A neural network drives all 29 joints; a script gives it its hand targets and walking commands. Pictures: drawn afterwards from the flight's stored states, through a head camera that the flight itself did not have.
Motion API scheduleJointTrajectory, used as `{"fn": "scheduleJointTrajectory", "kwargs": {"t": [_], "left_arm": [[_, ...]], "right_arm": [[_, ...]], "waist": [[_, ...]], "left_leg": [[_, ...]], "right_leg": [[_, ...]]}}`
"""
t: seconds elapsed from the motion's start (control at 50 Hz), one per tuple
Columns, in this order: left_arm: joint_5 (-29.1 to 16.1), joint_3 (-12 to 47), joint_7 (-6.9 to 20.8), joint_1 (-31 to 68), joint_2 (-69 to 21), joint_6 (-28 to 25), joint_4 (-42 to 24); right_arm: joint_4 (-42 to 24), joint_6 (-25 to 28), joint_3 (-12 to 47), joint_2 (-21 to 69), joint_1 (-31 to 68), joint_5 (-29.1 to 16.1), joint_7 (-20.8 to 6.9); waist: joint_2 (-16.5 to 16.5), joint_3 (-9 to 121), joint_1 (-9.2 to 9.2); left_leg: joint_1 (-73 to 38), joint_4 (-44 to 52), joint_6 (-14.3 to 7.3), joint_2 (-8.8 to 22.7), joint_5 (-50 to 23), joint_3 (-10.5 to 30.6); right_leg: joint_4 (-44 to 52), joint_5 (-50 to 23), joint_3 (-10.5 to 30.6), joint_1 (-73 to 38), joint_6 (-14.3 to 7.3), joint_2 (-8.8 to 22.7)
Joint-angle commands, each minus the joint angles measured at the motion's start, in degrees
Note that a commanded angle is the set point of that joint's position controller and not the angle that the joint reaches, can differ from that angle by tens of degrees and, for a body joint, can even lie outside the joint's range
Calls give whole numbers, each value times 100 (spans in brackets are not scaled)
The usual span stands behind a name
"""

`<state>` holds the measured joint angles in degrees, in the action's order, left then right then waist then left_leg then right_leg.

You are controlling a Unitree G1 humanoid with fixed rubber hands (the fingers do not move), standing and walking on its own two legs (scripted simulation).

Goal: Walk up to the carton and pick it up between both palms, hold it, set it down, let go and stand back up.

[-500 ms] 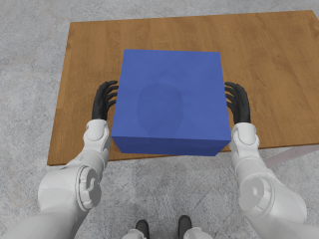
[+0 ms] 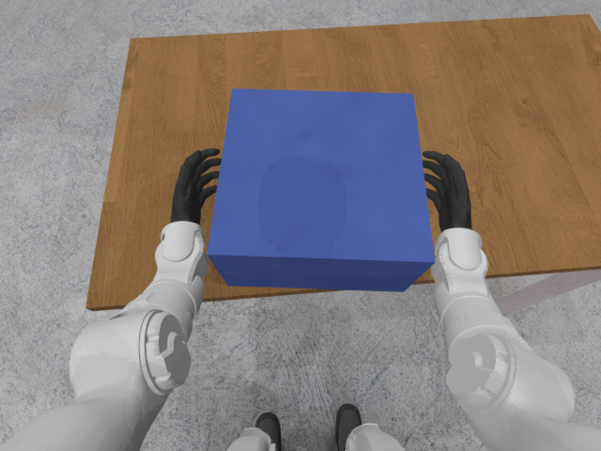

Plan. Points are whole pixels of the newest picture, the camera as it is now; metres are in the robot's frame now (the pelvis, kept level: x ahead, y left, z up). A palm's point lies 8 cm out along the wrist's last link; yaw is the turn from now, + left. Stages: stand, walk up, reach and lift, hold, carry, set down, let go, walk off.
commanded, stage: set down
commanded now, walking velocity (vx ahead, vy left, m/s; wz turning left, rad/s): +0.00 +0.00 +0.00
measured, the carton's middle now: (319, 191) +0.47 -0.02 -0.04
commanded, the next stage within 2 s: none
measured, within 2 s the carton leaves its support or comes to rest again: neither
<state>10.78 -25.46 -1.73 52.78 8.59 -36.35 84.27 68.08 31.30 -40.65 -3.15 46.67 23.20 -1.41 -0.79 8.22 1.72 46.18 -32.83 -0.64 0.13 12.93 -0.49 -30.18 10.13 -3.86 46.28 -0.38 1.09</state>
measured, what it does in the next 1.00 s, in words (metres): stands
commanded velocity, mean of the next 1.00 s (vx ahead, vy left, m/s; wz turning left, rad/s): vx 0.00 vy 0.00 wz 0.00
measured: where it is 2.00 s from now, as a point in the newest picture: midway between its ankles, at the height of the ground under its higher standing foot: outside the picture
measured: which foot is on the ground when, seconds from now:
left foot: down 0.00-1.00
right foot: down 0.00-1.00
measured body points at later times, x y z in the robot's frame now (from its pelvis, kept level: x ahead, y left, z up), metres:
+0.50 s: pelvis +0.00 -0.01 -0.04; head +0.13 +0.00 +0.39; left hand +0.47 +0.18 -0.01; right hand +0.45 -0.22 -0.02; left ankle +0.00 +0.11 -0.72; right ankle +0.02 -0.12 -0.72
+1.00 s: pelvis -0.02 -0.01 -0.05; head +0.11 -0.02 +0.38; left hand +0.47 +0.20 +0.02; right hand +0.46 -0.25 +0.01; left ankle +0.00 +0.11 -0.72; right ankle +0.02 -0.12 -0.72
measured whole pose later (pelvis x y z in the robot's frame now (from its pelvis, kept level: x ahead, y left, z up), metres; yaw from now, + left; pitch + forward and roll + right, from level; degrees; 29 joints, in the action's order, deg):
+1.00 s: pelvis -0.02 -0.01 -0.05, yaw -2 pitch +32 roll -1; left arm -27.6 12.7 1.6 63.6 21.8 -20.6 84.5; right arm 75.1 17.4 11.1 -22.0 57.9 -29.4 -0.8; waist -0.3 16.9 -0.8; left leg 63.9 -52.1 0.6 2.6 19.9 -1.1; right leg -49.4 16.4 -3.0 64.9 -1.3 -0.6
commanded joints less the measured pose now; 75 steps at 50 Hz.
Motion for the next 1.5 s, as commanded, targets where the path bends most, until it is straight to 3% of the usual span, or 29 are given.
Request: {"fn": "scheduleJointTrajectory", "kwargs": {"t": [0.0, 0.12, 0.18, 0.22, 0.28, 0.32, 0.42, 0.52, 0.62, 0.72, 0.78, 0.86, 0.98, 1.22, 1.3, 1.32, 1.36, 1.38, 1.42, 1.48], "left_arm": [[685, 681, 585, 2283, -2113, 213, 27], [591, 645, 555, 2267, -1703, 247, 19], [307, 595, 374, 2233, -871, 250, 116], [-234, 642, 104, 2312, 186, 258, 135], [-1945, 1979, -240, 2848, 968, 203, 458], [-2509, 2493, -234, 3042, 1236, 97, 801], [-2889, 3007, 1, 3033, 1514, 196, 1413], [-3228, 3434, 138, 3141, 1638, 330, 1210], [-3659, 3832, 236, 3317, 1887, 442, 579], [-3997, 4022, 305, 3449, 2156, 620, -219], [-4049, 3971, 331, 3443, 2265, 831, -671], [-3934, 3774, 341, 3369, 2401, 1155, -768], [-3826, 3698, 297, 3403, 2403, 1527, -575], [-3800, 4030, 235, 3778, 2203, 1989, -387], [-3795, 4064, 225, 3892, 2208, 2149, -585], [-3631, 3879, 162, 4125, 2303, 2231, -1051], [-3475, 3685, 143, 4013, 2373, 2483, -980], [-3453, 3788, 202, 3860, 2236, 2550, -725], [-3442, 3678, 235, 3854, 2236, 2604, -977], [-3304, 3459, 221, 3565, 2313, 2675, -1288]], "right_arm": [[762, -277, 1368, 2483, 1859, 828, -775], [715, -345, 1289, 2084, 1851, 819, -744], [844, -350, 1268, 1270, 1821, 504, -557], [1053, -313, 1414, 85, 1934, -294, -249], [1250, -133, 2935, -843, 2644, -2193, 235], [1158, -83, 3468, -1184, 2969, -2933, 335], [1699, 43, 4419, -1946, 3343, -4194, 348], [1889, -51, 4926, -2346, 3496, -4842, 181], [1540, -301, 5178, -2570, 3522, -5174, -21], [682, -571, 5223, -2725, 3558, -5327, -125], [123, -756, 5151, -2825, 3595, -5330, -105], [-133, -987, 5021, -3024, 3639, -5301, 3], [-64, -1309, 4991, -3070, 3760, -5263, 109], [614, -1785, 5105, -3093, 3865, -5365, -130], [538, -1899, 5038, -3192, 3921, -5369, -174], [318, -1943, 4827, -3295, 3982, -5377, -149], [314, -2124, 4792, -3382, 3963, -5370, -113], [613, -2229, 4794, -3262, 3776, -5335, -88], [145, -2230, 4834, -3263, 3876, -5371, -55], [-70, -2194, 4789, -3361, 3622, -5340, 4]], "waist": [[-146, 2550, 49], [-167, 2706, 66], [-116, 2921, 64], [-52, 3387, 52], [-96, 4587, -26], [-71, 4962, -72], [-95, 4817, -96], [-129, 4720, -113], [-169, 5195, -153], [-133, 6014, -223], [-21, 6385, -242], [213, 6201, -224], [352, 5423, -216], [-54, 4226, -180], [-157, 4272, -175], [-340, 4459, -248], [-230, 4410, -216], [-239, 4034, -108], [-175, 4179, -216], [-118, 4364, -206]], "left_leg": [[-1143, 256, 111, 117, -518, -162], [-1233, 152, 128, 103, -617, -197], [-1046, 79, 148, 88, -711, -264], [-856, -45, 185, 86, -944, -342], [-645, -728, 360, 68, -1467, -389], [-620, -1148, 460, -5, -1690, -371], [-483, -1756, 630, -82, -2334, -327], [-460, -1903, 627, -31, -2144, -274], [-350, -2016, 549, -9, -1940, -286], [-131, -2093, 434, -48, -1819, -339], [-9, -2078, 362, -85, -1749, -348], [222, -1926, 299, -137, -1421, -352], [33, -1491, 284, -145, -1103, -318], [-1286, -772, 360, 23, -1319, -116], [-1604, -623, 386, 45, -1472, -100], [-1780, -599, 478, 48, -1710, -118], [-1954, -486, 457, 65, -1812, -78], [-1904, -405, 435, 63, -1676, -70], [-2050, -333, 419, 26, -1792, -83], [-2411, -281, 441, 39, -2285, -86]], "right_leg": [[106, -332, -78, -1468, -43, 57], [16, -400, -74, -1445, -17, 31], [-119, -588, -1, -1504, -2, 19], [-333, -924, 140, -1647, -6, -6], [-997, -1367, 158, -1753, 78, -160], [-1386, -1452, 31, -1516, 186, -238], [-1853, -1958, -46, -927, 297, -351], [-1877, -1487, -85, -201, 282, -365], [-1888, -1194, -60, 71, 296, -338], [-1945, -1309, 25, -284, 353, -322], [-1942, -1528, 111, -727, 379, -329], [-1864, -1600, 233, -1263, 429, -340], [-1553, -1395, 221, -1653, 440, -360], [-783, -959, -16, -1217, 251, -315], [-607, -1064, -48, -1300, 217, -320], [-536, -1192, -47, -1332, 232, -359], [-353, -1233, 13, -1691, 220, -376], [-286, -1197, 44, -1730, 189, -330], [-197, -1427, 53, -1868, 212, -316], [-99, -1862, 28, -2232, 228, -388]]}}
